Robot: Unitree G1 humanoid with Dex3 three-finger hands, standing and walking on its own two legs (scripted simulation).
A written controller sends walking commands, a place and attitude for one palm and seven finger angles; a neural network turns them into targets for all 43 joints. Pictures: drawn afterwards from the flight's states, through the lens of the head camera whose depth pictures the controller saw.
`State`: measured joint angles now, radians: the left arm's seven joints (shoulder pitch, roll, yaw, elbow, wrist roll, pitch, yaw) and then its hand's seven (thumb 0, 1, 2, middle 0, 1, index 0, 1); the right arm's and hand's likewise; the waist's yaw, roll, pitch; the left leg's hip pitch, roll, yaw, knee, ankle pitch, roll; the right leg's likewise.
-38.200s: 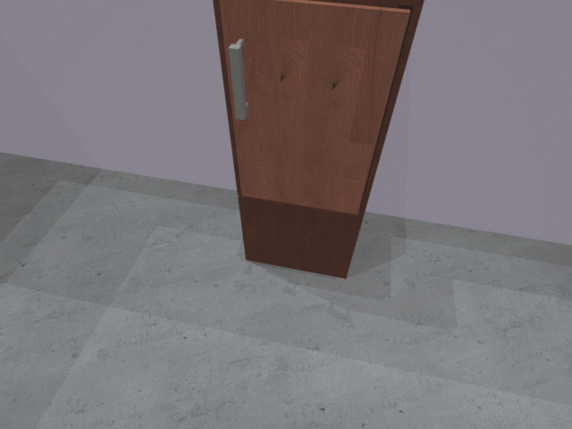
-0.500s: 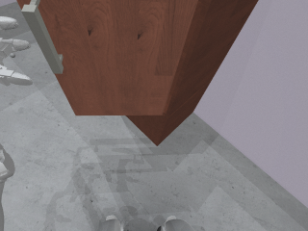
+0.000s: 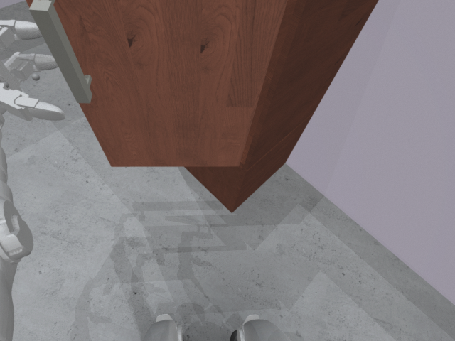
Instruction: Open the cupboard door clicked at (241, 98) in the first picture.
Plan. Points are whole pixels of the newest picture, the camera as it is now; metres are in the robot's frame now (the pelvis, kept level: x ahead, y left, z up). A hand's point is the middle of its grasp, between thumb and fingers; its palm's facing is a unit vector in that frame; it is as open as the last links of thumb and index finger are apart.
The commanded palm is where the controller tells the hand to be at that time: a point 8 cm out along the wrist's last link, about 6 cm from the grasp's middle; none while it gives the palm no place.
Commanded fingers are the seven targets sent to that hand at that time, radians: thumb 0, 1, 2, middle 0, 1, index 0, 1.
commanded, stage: slide the fingers in behind the handle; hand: left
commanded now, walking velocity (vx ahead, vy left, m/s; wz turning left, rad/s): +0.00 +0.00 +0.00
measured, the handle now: (69, 51) +0.58 +0.22 +0.13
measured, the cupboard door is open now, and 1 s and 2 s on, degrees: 48 49 50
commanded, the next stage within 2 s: close the thumb around the handle in 1.22 s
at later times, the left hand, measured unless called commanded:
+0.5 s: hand (50, 77) +0.50 +0.23 +0.14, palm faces +0.00 -1.00 +0.00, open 14.1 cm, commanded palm +0.49 +0.27 +0.13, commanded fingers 0.00 -0.50 0.30 -0.30 -1.20 -0.30 -1.20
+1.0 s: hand (77, 76) +0.52 +0.20 +0.13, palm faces +0.00 -1.00 +0.00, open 14.1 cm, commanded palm +0.49 +0.25 +0.13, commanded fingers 0.00 -0.50 0.30 -0.30 -1.20 -0.30 -1.20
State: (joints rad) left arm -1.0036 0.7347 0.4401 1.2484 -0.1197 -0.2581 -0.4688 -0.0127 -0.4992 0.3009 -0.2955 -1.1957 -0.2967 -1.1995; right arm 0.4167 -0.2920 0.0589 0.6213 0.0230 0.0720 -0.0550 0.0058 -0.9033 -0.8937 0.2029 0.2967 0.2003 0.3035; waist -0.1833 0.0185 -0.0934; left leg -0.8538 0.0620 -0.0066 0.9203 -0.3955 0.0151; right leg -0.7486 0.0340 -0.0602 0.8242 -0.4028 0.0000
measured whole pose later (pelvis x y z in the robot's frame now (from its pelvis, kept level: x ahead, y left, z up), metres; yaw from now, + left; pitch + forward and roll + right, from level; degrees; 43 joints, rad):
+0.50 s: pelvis +0.00 -0.01 +0.00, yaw +0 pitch +18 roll -3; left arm -0.94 0.68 0.44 1.21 -0.14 -0.27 -0.41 -0.01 -0.50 0.30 -0.27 -1.18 -0.27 -1.18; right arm 0.43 -0.29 0.04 0.63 0.03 0.07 -0.04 0.01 -0.90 -0.89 0.20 0.30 0.20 0.30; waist -0.18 0.03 -0.10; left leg -0.81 0.07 0.01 0.89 -0.39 0.01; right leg -0.72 0.04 -0.05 0.81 -0.40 -0.01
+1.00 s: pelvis +0.01 +0.00 +0.00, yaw +0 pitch +18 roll -3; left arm -0.96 0.57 0.38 1.20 -0.10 -0.27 -0.30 -0.01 -0.50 0.30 -0.26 -1.19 -0.27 -1.19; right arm 0.39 -0.27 0.04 0.64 0.01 0.04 -0.02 0.01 -0.90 -0.89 0.20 0.30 0.20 0.30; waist -0.17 0.03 -0.11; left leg -0.81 0.05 0.00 0.90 -0.40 0.01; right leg -0.71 0.03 -0.05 0.83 -0.42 0.00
